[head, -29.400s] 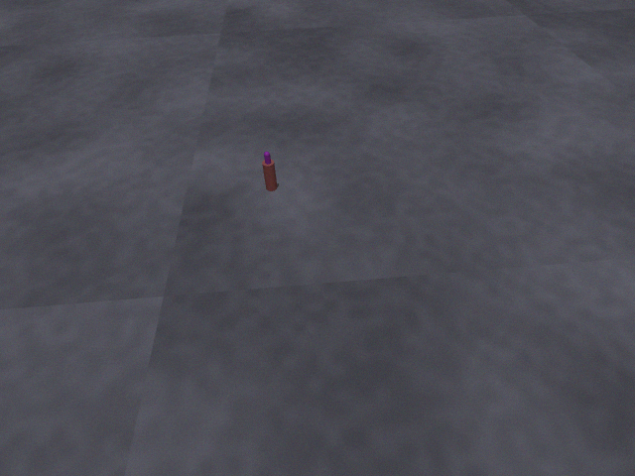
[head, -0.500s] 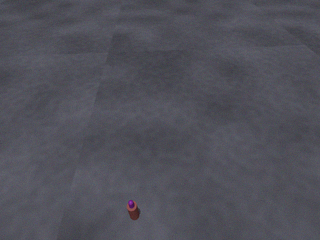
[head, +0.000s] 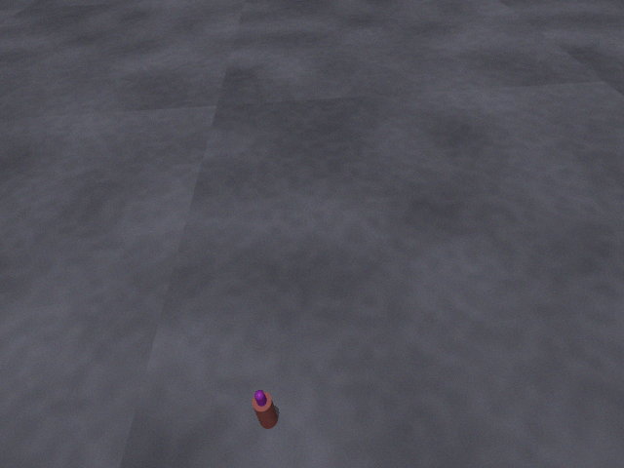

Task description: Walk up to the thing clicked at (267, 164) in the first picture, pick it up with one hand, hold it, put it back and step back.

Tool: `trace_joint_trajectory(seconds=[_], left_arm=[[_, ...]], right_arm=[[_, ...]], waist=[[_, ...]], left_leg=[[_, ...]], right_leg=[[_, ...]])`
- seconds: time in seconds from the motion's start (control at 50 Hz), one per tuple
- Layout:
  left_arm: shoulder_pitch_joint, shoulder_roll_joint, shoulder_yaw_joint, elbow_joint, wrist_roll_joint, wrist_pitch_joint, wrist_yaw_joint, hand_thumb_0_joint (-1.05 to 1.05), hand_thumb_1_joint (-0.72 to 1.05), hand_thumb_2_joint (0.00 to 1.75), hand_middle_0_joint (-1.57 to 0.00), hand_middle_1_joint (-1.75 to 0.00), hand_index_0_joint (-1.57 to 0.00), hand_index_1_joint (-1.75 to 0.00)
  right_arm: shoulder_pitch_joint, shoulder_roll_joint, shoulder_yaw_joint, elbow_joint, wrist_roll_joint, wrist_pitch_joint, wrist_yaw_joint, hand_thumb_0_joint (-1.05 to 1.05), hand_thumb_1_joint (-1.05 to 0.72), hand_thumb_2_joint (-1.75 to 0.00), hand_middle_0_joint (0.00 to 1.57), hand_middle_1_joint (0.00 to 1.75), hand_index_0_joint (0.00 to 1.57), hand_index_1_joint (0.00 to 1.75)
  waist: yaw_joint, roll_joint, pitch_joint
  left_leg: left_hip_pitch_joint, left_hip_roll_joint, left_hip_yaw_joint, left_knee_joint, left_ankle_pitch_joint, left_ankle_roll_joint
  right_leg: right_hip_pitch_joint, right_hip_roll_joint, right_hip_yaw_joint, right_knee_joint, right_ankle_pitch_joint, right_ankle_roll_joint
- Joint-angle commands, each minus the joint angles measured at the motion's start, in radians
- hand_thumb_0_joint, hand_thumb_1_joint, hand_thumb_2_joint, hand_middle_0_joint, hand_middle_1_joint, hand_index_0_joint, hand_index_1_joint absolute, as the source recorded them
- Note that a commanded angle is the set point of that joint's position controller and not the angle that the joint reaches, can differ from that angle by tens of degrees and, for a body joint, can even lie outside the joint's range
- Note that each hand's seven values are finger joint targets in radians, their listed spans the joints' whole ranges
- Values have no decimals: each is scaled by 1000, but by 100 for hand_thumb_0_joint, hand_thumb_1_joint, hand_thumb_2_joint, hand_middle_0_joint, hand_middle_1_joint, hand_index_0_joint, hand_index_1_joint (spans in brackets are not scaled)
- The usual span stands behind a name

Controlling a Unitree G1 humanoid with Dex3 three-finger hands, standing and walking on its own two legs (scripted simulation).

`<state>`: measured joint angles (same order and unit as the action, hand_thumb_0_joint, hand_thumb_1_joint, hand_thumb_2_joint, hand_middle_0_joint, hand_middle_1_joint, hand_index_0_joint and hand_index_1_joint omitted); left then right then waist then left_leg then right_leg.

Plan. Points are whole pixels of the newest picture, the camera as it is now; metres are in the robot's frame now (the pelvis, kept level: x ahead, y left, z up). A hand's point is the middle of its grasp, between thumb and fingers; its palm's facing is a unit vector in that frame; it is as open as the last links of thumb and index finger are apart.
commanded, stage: stand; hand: left
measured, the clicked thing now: (264, 407) +0.44 +0.19 -0.67
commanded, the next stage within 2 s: step back in 1.18 s
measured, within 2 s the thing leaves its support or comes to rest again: neither
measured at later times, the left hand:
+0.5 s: hand out of the picture +0.08 +0.24 -0.15, palm faces -0.03 -0.94 -0.35, open 7.4 cm
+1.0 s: hand out of the picture +0.10 +0.24 -0.15, palm faces -0.02 -0.94 -0.34, open 7.4 cm
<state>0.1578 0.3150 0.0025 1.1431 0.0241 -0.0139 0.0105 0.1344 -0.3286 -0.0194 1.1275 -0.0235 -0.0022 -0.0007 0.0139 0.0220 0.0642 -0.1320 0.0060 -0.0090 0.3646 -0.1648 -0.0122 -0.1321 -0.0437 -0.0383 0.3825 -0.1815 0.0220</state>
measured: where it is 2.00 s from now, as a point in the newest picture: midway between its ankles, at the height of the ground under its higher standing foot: outside the picture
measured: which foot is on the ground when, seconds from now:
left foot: down 0.00-1.00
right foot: down 0.00-1.00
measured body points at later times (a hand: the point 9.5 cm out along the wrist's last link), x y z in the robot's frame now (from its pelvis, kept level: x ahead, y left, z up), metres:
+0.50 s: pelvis +0.01 -0.01 +0.00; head +0.01 -0.02 +0.45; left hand +0.08 +0.29 -0.13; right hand +0.06 -0.30 -0.14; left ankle +0.03 +0.13 -0.75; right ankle +0.02 -0.13 -0.75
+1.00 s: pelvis +0.02 -0.01 +0.00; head +0.02 -0.02 +0.45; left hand +0.10 +0.29 -0.13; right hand +0.09 -0.31 -0.14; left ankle +0.03 +0.13 -0.75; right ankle +0.02 -0.13 -0.75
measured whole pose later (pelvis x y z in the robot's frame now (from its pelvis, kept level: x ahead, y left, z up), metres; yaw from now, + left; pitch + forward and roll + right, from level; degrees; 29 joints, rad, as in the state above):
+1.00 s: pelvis +0.02 -0.01 +0.00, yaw -1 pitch -3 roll +0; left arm 0.10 0.33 0.01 1.15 0.01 -0.01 0.00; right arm 0.11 -0.34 0.00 1.15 -0.02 -0.01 0.00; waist 0.00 0.01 0.05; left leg -0.09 0.03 0.01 0.30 -0.16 -0.03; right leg -0.10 -0.02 -0.03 0.33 -0.18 0.01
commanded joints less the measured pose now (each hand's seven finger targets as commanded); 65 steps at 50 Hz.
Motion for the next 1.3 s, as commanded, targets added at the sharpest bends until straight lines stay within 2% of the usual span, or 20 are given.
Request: trace_joint_trajectory(seconds=[0.0, 0.12, 0.22, 0.26, 0.3, 0.36, 0.38, 0.42, 0.56, 0.64, 0.88, 0.98, 1.04, 1.1, 1.14, 1.16, 1.2, 1.24, 1.26, 1.28], left_arm=[[-50, 212, 36, -45, -4, -21, 18, 0, 90, 90, -20, -30, -20, -30], [-63, 216, 41, -40, -4, -19, 14, 0, 90, 90, -20, -30, -20, -30], [-75, 218, 42, -39, -5, -22, 10, 0, 90, 90, -20, -30, -20, -30], [-80, 213, 42, -38, -6, -20, 10, 0, 90, 90, -20, -30, -20, -30], [-77, 210, 40, -38, -4, -20, 9, 0, 90, 90, -20, -30, -20, -30], [-91, 224, 44, -37, -6, -17, 8, 0, 90, 90, -20, -30, -20, -30], [-92, 222, 44, -40, -7, -16, 8, 0, 90, 90, -20, -30, -20, -30], [-89, 221, 42, -40, -9, -16, 6, 0, 90, 90, -20, -30, -20, -30], [-90, 218, 42, -40, -11, -21, 6, 0, 90, 90, -20, -30, -20, -30], [-87, 219, 42, -35, -11, -17, 6, 0, 90, 90, -20, -30, -20, -30], [-90, 223, 44, -43, -11, -21, 8, 0, 90, 90, -20, -30, -20, -30], [-95, 224, 45, -46, -12, -19, 7, 0, 90, 90, -20, -30, -20, -30], [-92, 230, 45, -50, -11, -22, 6, 0, 90, 90, -20, -30, -20, -30], [-99, 228, 44, -53, -10, -20, 5, 0, 90, 90, -20, -30, -20, -30], [-93, 229, 44, -51, -10, -19, 4, 0, 90, 90, -20, -30, -20, -30], [-95, 307, 97, -80, -26, -9, 7, 0, 90, 90, -20, -30, -20, -30], [-69, 306, 104, -104, -30, -3, 11, 0, 90, 90, -20, -30, -20, -30], [-71, 321, 117, -138, -24, -1, 13, 0, 90, 90, -20, -30, -20, -30], [-100, 326, 120, -158, -20, 4, 13, 0, 90, 90, -20, -30, -20, -30], [-130, 336, 125, -186, -13, 7, 15, 0, 90, 90, -20, -30, -20, -30]], right_arm=[[-27, -177, -29, -42, 4, -16, -13, 0, -90, -90, 20, 30, 20, 30], [-41, -189, -31, -38, 5, -18, -15, 0, -90, -90, 20, 30, 20, 30], [-45, -185, -27, -36, 5, -23, -14, 0, -90, -90, 20, 30, 20, 30], [-51, -190, -26, -33, 6, -22, -13, 0, -90, -90, 20, 30, 20, 30], [-52, -202, -29, -33, 6, -23, -14, 0, -90, -90, 20, 30, 20, 30], [-37, -189, -26, -27, 5, -20, -13, 0, -90, -90, 20, 30, 20, 30], [-42, -199, -28, -28, 4, -20, -13, 0, -90, -90, 20, 30, 20, 30], [-35, -197, -27, -24, 5, -19, -12, 0, -90, -90, 20, 30, 20, 30], [-44, -201, -24, -28, 6, -26, -13, 0, -90, -90, 20, 30, 20, 30], [-46, -202, -24, -25, 6, -24, -14, 0, -90, -90, 20, 30, 20, 30], [-54, -205, -22, -32, 9, -25, -15, 0, -90, -90, 20, 30, 20, 30], [-63, -210, -23, -32, 8, -23, -15, 0, -90, -90, 20, 30, 20, 30], [-61, -208, -22, -35, 8, -23, -13, 0, -90, -90, 20, 30, 20, 30], [-66, -214, -24, -36, 9, -24, -13, 0, -90, -90, 20, 30, 20, 30], [-61, -205, -21, -33, 7, -22, -11, 0, -90, -90, 20, 30, 20, 30], [-88, -268, -44, -52, 6, -4, -5, 0, -90, -90, 20, 30, 20, 30], [-62, -238, -44, -77, 17, 5, -4, 0, -90, -90, 20, 30, 20, 30], [-35, -223, -46, -97, 21, 11, -3, 0, -90, -90, 20, 30, 20, 30], [-17, -216, -52, -101, 20, 18, -2, 0, -90, -90, 20, 30, 20, 30], [-1, -220, -60, -110, 17, 27, 0, 0, -90, -90, 20, 30, 20, 30]], waist=[[-11, -40, -26], [-5, -13, -39], [-6, -27, -65], [-3, -20, -41], [-4, -25, -58], [-12, -39, -30], [-10, -22, -52], [-12, -29, -36], [-12, -28, -89], [-11, -23, -76], [-15, -32, -105], [-13, -19, -67], [-15, -32, -86], [-15, -10, -71], [-14, -25, -48], [-15, -36, 57], [-16, -64, 0], [-24, -109, -78], [-29, -146, -98], [-29, -181, -112]], left_leg=[[-22, 90, -86, -81, -5, 29], [-26, 98, -87, -93, -7, 26], [4, 105, -83, -93, 50, 24], [-18, 103, -84, -101, 25, 24], [6, 108, -83, -94, 38, 25], [-18, 103, -79, -106, -10, 21], [-1, 107, -77, -101, 2, 23], [-19, 104, -77, -106, -18, 21], [24, 116, -73, -96, 84, 24], [23, 116, -72, -103, 62, 22], [60, 126, -60, -89, 167, 21], [33, 124, -65, -106, 106, 17], [53, 126, -64, -101, 117, 19], [37, 125, -65, -106, 90, 18], [19, 123, -66, -115, 38, 19], [-70, 98, -75, 0, 150, 42], [-63, 66, -35, 88, 145, 43], [-55, 22, 1, 206, 94, 37], [-70, -13, 13, 276, -21, 32], [-75, -37, 9, 374, -195, 34]], right_leg=[[-15, -86, 103, -114, -44, -28], [3, -87, 107, -109, -28, -33], [15, -90, 109, -111, 31, -34], [13, -86, 105, -115, -9, -32], [11, -90, 107, -120, 11, -33], [-7, -84, 110, -126, -57, -34], [2, -89, 116, -126, -34, -37], [-8, -85, 115, -129, -60, -36], [35, -92, 109, -107, 96, -35], [26, -87, 105, -110, 70, -36], [53, -93, 102, -98, 206, -30], [37, -89, 101, -113, 129, -31], [37, -91, 104, -117, 140, -31], [32, -91, 107, -122, 103, -35], [15, -85, 107, -131, 35, -34], [-66, -82, 137, -57, 219, -46], [-49, -110, 155, -44, 283, -85], [-41, -173, 206, -51, 339, -150], [-54, -211, 240, -56, 335, -190], [-84, -259, 277, -52, 334, -234]])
